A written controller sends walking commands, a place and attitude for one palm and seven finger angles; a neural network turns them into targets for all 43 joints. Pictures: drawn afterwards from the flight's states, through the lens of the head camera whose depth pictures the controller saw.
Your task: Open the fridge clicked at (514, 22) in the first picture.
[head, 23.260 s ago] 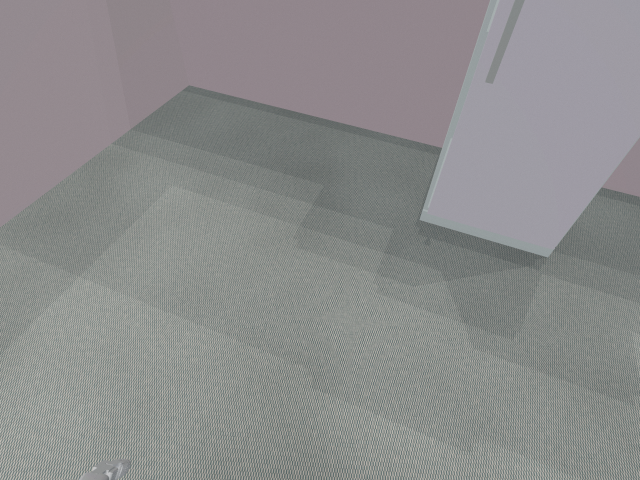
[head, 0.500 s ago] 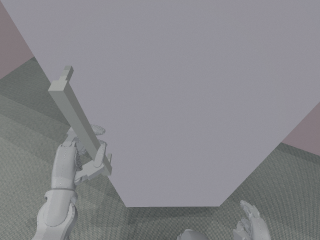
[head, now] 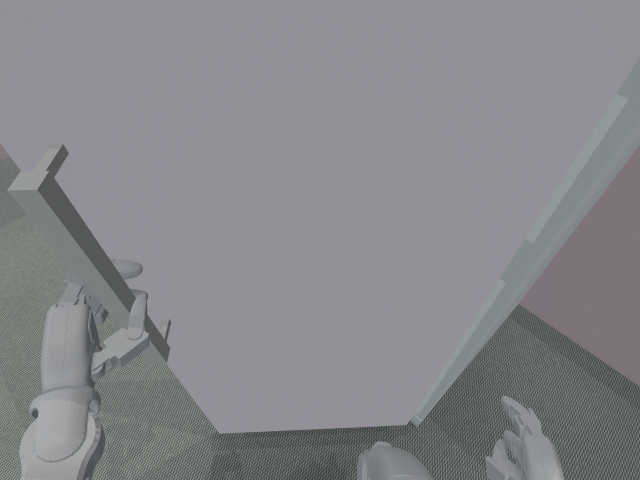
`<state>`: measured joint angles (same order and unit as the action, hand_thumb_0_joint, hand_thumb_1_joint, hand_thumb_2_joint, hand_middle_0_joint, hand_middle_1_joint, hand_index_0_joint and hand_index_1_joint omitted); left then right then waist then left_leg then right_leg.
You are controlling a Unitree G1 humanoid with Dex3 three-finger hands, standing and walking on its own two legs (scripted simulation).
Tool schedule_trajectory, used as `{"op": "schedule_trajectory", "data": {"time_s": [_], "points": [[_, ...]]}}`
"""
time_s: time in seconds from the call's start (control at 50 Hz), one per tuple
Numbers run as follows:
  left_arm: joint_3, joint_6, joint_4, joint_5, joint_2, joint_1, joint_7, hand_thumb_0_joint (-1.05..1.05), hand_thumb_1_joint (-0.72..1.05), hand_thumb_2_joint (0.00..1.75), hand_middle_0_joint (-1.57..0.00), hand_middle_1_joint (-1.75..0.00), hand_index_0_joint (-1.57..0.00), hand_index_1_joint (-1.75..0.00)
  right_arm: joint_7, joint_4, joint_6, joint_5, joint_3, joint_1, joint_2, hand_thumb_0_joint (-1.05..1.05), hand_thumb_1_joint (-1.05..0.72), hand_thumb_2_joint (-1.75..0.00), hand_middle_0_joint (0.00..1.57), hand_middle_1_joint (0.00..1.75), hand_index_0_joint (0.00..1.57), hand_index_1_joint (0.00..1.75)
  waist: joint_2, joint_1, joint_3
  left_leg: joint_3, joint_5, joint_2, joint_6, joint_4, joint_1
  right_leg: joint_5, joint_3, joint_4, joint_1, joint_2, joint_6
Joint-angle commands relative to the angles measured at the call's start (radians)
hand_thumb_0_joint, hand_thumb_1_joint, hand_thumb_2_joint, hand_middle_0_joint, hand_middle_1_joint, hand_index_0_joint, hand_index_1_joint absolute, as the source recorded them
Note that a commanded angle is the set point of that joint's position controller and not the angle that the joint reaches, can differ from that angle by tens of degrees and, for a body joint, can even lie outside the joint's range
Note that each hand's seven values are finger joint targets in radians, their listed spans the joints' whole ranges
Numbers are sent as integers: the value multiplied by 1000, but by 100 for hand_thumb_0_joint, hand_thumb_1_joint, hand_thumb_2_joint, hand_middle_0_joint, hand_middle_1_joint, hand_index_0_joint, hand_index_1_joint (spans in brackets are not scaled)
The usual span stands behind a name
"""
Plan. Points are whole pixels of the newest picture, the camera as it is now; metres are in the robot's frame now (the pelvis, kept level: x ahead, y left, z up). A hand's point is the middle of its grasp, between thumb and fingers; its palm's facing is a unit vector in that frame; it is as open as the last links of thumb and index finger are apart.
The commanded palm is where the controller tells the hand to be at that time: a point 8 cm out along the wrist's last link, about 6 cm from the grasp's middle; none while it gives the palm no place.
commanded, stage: walk backward, drawing the door open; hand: left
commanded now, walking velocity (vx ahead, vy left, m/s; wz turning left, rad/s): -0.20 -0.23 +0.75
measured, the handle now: (119, 278) +0.31 +0.23 +0.12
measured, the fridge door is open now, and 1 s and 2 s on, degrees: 49 75 73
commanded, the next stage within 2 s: stop walking and hold the door back in 0.42 s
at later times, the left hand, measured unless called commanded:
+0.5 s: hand out of the picture +0.10 +0.13 +0.09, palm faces +0.64 -0.66 -0.40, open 6.2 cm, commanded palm +0.04 +0.15 +0.09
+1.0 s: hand out of the picture +0.09 +0.12 +0.10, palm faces +0.77 -0.57 -0.30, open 5.8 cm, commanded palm +0.04 +0.16 +0.09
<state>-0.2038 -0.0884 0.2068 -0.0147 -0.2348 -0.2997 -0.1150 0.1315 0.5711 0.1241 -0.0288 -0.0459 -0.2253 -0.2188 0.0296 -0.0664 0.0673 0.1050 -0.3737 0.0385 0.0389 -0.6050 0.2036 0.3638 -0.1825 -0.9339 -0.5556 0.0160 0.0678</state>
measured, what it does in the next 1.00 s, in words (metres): steps to the right, turning left: right foot, then left foot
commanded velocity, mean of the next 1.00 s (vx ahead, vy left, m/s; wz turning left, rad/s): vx -0.03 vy -0.02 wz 0.38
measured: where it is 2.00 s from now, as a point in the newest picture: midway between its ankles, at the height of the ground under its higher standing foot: outside the picture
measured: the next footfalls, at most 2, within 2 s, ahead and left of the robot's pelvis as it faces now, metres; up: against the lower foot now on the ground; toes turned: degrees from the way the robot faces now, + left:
right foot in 0.28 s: +0.02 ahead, -0.27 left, +0.00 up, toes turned +9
left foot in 0.62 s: -0.06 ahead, -0.09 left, +0.00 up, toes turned +31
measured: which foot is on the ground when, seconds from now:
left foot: down 0.00-0.28, up 0.30-0.60, down 0.62-0.88, up 0.90-1.00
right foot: up 0.00-0.26, down 0.28-0.62, up 0.64-0.86, down 0.88-1.00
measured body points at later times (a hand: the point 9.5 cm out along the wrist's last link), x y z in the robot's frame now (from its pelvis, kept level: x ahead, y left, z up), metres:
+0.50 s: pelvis -0.03 -0.19 +0.01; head +0.02 -0.20 +0.46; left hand +0.06 +0.16 +0.12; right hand +0.21 -0.37 -0.09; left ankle -0.09 -0.09 -0.65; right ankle -0.02 -0.28 -0.72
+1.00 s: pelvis -0.09 -0.29 +0.00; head -0.05 -0.31 +0.45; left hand +0.04 +0.14 +0.11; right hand +0.17 -0.41 -0.12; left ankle -0.14 -0.15 -0.65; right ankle +0.05 -0.36 -0.72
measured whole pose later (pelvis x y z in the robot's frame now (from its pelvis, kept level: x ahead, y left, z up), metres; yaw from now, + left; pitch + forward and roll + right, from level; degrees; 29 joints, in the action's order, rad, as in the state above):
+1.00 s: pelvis -0.09 -0.29 +0.00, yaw +31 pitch -4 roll +2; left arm -0.25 -0.11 -0.58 -0.04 -0.35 0.34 -0.09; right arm 0.10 0.72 0.05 0.01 0.03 -0.15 -0.25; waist 0.04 0.02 0.11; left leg -0.03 -0.40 -0.03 -0.02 -1.15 0.51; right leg 0.24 -0.01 -0.66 -0.36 0.07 0.00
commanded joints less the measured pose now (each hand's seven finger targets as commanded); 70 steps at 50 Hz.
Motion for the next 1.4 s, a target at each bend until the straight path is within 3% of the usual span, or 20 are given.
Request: {"op": "schedule_trajectory", "data": {"time_s": [0.0, 0.1, 0.18, 0.22, 0.26, 0.34, 0.5, 0.56, 0.6, 0.62, 0.72, 0.8, 0.84, 0.86, 0.88, 0.98, 1.14, 1.22, 1.28, 1.38], "points": [[-52, -108, 265, 35, -128, -18, 34, 0, 90, 90, -45, -140, -45, -140, -34, -130, 41, 0, -43, 57, -115, 0, -90, -90, 20, 30, 20, 30, 206, 46, -69, -526, 238, 385, 157, 343, -81, 32, 222, -368, -207, 14, 25], [-65, -88, 290, 9, -132, 32, 7, 0, 90, 90, -45, -140, -45, -140, -36, -88, 75, 13, -43, 17, -134, 0, -90, -90, 20, 30, 20, 30, 318, 42, -118, -264, 399, 166, 36, 258, -76, 62, 99, 71, 113, -42, 29], [-133, -117, 263, 4, -185, 10, -14, 0, 90, 90, -45, -140, -45, -140, -43, -71, 102, 15, -48, 55, -126, 0, -90, -90, 20, 30, 20, 30, 363, 48, -183, -308, 361, 146, 38, 199, -33, 71, 69, 352, 301, -72, 31], [-186, -123, 262, 4, -248, -5, -18, 0, 90, 90, -45, -140, -45, -140, -52, -51, 98, 20, -42, 30, -95, 0, -90, -90, 20, 30, 20, 30, 191, 46, -213, -227, 195, 40, -18, 32, 57, -154, 92, 589, 453, -3, 7], [-274, -111, 265, -5, -372, 10, -22, 0, 90, 90, -45, -140, -45, -140, -48, -83, 81, 40, -29, 137, -36, 0, -90, -90, 20, 30, 20, 30, -300, 83, -217, -104, -278, -88, -82, -538, 371, -675, 406, 572, 479, 373, -158], [-220, -118, 153, -21, -268, -14, -6, 0, 90, 90, -45, -140, -45, -140, -28, -47, 62, 25, -18, 136, -36, 0, -90, -90, 20, 30, 20, 30, -215, 69, -179, -108, -181, -23, -113, -776, 433, -846, 210, 448, 531, 325, -225], [-189, -115, 230, -26, -242, 35, -21, 0, 90, 90, -45, -140, -45, -140, 11, -110, 22, 8, 7, 135, -56, 0, -90, -90, 20, 30, 20, 30, -199, 84, -153, -7, -116, 9, -71, -174, 199, -817, 130, 444, 506, 323, -212], [-135, -102, 184, -34, -221, 185, -46, 0, 90, 90, -45, -140, -45, -140, 9, -104, 6, 18, 12, 90, -84, 0, -90, -90, 20, 30, 20, 30, -2, 31, -286, 4, 263, -36, -57, 187, -90, -765, 101, 187, 429, 256, -114], [-108, -120, 208, -36, -232, 312, -65, 0, 90, 90, -45, -140, -45, -140, 3, -122, 5, 31, -1, 101, -132, 0, -90, -90, 20, 30, 20, 30, 372, 58, -334, -513, 1209, 393, 181, 193, -365, 230, 110, -163, 38, 60, 11], [-117, -131, 149, -9, -257, 332, -69, 0, 90, 90, -45, -140, -45, -140, -19, -101, 9, 34, 13, 78, -100, 0, -90, -90, 20, 30, 20, 30, 319, 64, -324, -552, 1248, 428, 233, 174, -421, 335, 190, -277, -50, 46, -11], [-105, -68, -64, -11, -290, 677, -57, 0, 90, 90, -45, -140, -45, -140, -14, -52, 5, 51, 1, 89, -140, 0, -90, -90, 20, 30, 20, 30, 205, 41, -224, -193, 675, 196, 134, 168, -109, 50, 140, -17, 140, 42, -5], [-57, -54, -337, -22, -288, 861, -30, 0, 90, 90, -45, -140, -45, -140, -7, -43, -2, 57, 30, 108, -142, 0, -90, -90, 20, 30, 20, 30, 169, 81, -189, -119, -144, 115, 59, 186, 202, -31, 65, 279, 457, -18, 8], [-90, -55, -447, -8, -387, 953, -26, 0, 90, 90, -45, -140, -45, -140, -6, -43, -15, 56, 33, 113, -135, 0, -90, -90, 20, 30, 20, 30, -47, 87, -150, -60, -296, -9, 1, -95, 325, 224, 295, 522, 443, 87, -59], [-122, -54, -486, -8, -447, 976, -22, 0, 90, 90, -45, -140, -45, -140, -9, -51, -28, 47, 24, 138, -128, 0, -90, -90, 20, 30, 20, 30, -338, 96, -102, -54, -248, -93, -43, -420, 385, 517, 725, 758, 294, 328, -174], [-151, -53, -527, -24, -461, 993, -22, 0, 90, 90, -45, -140, -45, -140, -8, -46, -25, 32, 18, 177, -152, 0, -90, -90, 20, 30, 20, 30, -255, 118, -67, -180, -145, -65, -51, -602, 395, 523, 843, 853, 203, 437, -213], [-234, -129, -742, -6, -532, 1103, 3, 0, 90, 90, -45, -140, -45, -140, -22, 49, -30, 29, 19, 87, -155, 0, -90, -90, 20, 30, 20, 30, -192, 65, -216, -142, 31, -33, -67, -545, 323, 330, 435, 672, 267, 287, -150], [-182, -169, -831, -2, -486, 1138, 12, 0, 90, 90, -45, -140, -45, -140, -9, 64, 9, 48, -2, -10, -174, 0, -90, -90, 20, 30, 20, 30, -181, 61, -285, 28, -14, -76, -27, 168, -74, 256, 307, 597, 270, 195, -122], [-109, -194, -753, -11, -404, 1175, 21, 0, 90, 90, -45, -140, -45, -140, -11, 9, -9, 58, -3, -10, -184, 0, -90, -90, 20, 30, 20, 30, 291, 50, -192, -560, -22, 344, 169, 457, -162, 137, 121, -5, -48, -15, -36], [-156, -176, -837, 11, -482, 1156, 22, 0, 90, 90, -45, -140, -45, -140, -7, 55, -29, 62, -9, -39, -211, 0, -90, -90, 20, 30, 20, 30, 102, 59, -200, -321, 358, 272, 153, 275, -137, 11, 154, 75, 36, 33, -35], [-68, -153, -756, 9, -388, 1102, 47, 0, 90, 90, -45, -140, -45, -140, -18, 29, -29, 64, 16, -51, -198, 0, -90, -90, 20, 30, 20, 30, 207, 53, -259, -101, 514, 175, 37, 102, -63, -157, 57, 477, 378, -34, -55]]}}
